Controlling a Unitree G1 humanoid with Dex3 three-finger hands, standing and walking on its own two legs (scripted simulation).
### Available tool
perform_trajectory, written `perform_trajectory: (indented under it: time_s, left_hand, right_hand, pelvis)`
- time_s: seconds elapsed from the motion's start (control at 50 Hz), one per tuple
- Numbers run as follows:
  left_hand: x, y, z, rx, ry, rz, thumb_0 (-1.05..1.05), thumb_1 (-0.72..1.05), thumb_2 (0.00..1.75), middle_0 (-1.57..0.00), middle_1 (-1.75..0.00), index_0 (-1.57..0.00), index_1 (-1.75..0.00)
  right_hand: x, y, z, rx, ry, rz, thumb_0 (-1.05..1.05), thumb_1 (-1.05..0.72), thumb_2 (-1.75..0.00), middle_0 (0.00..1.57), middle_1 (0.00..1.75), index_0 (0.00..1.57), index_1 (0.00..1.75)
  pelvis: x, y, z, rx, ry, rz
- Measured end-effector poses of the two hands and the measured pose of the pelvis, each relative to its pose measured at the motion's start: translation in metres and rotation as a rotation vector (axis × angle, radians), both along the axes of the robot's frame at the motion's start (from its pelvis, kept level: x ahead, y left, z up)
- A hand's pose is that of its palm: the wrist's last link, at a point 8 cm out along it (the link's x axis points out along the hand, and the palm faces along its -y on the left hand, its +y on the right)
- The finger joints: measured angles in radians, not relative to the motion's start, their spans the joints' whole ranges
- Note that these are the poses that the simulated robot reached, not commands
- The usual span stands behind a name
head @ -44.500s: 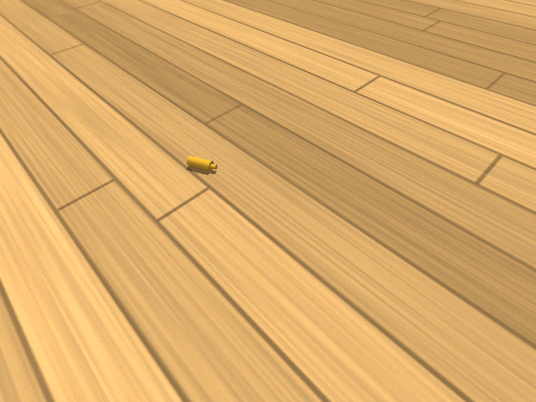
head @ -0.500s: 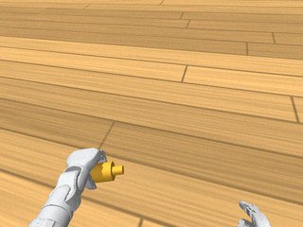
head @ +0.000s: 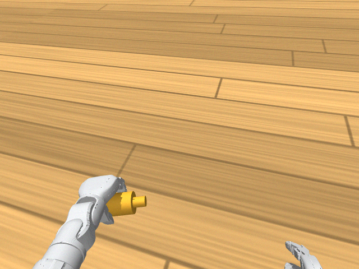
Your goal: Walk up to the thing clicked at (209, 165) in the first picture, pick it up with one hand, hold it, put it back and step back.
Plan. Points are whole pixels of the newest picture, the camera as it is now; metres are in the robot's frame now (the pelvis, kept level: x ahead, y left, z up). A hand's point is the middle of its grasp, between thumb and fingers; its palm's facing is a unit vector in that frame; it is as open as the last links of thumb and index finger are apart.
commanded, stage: crouch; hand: left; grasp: from above
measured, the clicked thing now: (113, 204) +0.31 +0.22 -0.06
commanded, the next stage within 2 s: lower in 2.00 s
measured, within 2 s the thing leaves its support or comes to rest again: neither
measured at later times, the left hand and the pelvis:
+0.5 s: hand (116, 217) +0.32 +0.24 -0.17, palm faces -0.43 +0.01 -0.90, open 8.6 cm; pelvis -0.03 +0.00 -0.07, yaw +1 degrees
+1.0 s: hand (132, 226) +0.38 +0.26 -0.42, palm faces -0.45 -0.03 -0.89, open 8.6 cm; pelvis -0.07 +0.01 -0.28, yaw -1 degrees
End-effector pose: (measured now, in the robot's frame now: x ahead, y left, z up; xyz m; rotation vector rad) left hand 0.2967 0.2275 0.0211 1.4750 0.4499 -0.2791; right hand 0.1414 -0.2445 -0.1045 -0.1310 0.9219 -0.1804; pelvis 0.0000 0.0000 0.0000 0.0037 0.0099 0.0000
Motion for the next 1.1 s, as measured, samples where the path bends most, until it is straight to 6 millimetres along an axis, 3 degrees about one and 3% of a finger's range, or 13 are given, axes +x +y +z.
perform_trajectory:
  time_s: [0.18, 0.3, 0.38, 0.58, 0.76, 0.9, 1.1]
  left_hand:
    - [0.0, 0.004, -0.011, 0.013, -0.003, 0.001, 0.0, 0.22, 0.31, -0.76, -0.5, -0.81, -0.46]
    - [-0.002, 0.006, -0.047, 0.027, 0.028, -0.007, 0.0, 0.22, 0.31, -0.77, -0.49, -0.82, -0.45]
    - [0.003, 0.009, -0.079, 0.047, 0.029, -0.02, 0.0, 0.21, 0.31, -0.77, -0.49, -0.82, -0.45]
    - [0.044, 0.018, -0.177, 0.099, -0.032, -0.013, 0.0, 0.2, 0.33, -0.77, -0.51, -0.82, -0.47]
    - [0.067, 0.022, -0.269, 0.09, -0.033, 0.017, -0.01, 0.21, 0.34, -0.76, -0.52, -0.8, -0.47]
    - [0.078, 0.028, -0.337, 0.081, -0.004, 0.019, 0.0, 0.23, 0.32, -0.75, -0.5, -0.8, -0.46]
    - [0.094, 0.042, -0.419, 0.067, -0.011, 0.017, 0.0, 0.23, 0.3, -0.77, -0.46, -0.82, -0.42]
  right_hand:
    - [-0.004, 0.0, -0.001, -0.005, 0.018, 0.0, 0.01, -0.89, -0.89, 0.2, 0.3, 0.2, 0.3]
    - [-0.019, -0.004, -0.009, -0.03, 0.07, 0.004, 0.01, -0.89, -0.89, 0.2, 0.3, 0.2, 0.3]
    - [-0.038, -0.012, -0.025, -0.063, 0.129, 0.005, 0.01, -0.89, -0.89, 0.2, 0.3, 0.2, 0.3]
    - [-0.112, -0.033, -0.108, -0.145, 0.293, -0.057, 0.01, -0.89, -0.89, 0.2, 0.3, 0.2, 0.3]
    - [-0.169, -0.021, -0.195, -0.137, 0.423, -0.103, 0.01, -0.89, -0.89, 0.2, 0.3, 0.2, 0.3]
    - [-0.179, -0.008, -0.254, -0.115, 0.447, -0.076, 0.01, -0.89, -0.89, 0.2, 0.3, 0.2, 0.3]
    - [-0.162, -0.013, -0.317, -0.132, 0.458, 0.013, 0.01, -0.89, -0.89, 0.2, 0.3, 0.2, 0.3]
  pelvis:
    - [-0.001, 0.001, -0.001, -0.001, 0.011, 0.007]
    - [-0.007, 0.001, -0.008, -0.004, 0.057, 0.017]
    - [-0.014, 0.001, -0.024, -0.012, 0.135, 0.021]
    - [-0.038, 0.006, -0.109, -0.039, 0.369, 0.017]
    - [-0.056, 0.011, -0.19, -0.056, 0.512, 0.011]
    - [-0.066, 0.011, -0.246, -0.068, 0.584, 0.009]
    - [-0.07, 0.008, -0.311, -0.089, 0.65, 0.005]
